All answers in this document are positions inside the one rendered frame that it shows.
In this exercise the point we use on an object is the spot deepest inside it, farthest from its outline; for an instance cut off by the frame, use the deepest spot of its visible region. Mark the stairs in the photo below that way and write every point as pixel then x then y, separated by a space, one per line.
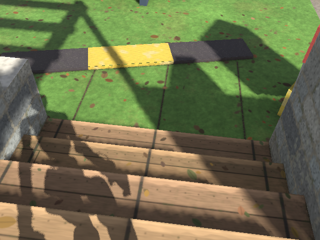
pixel 188 179

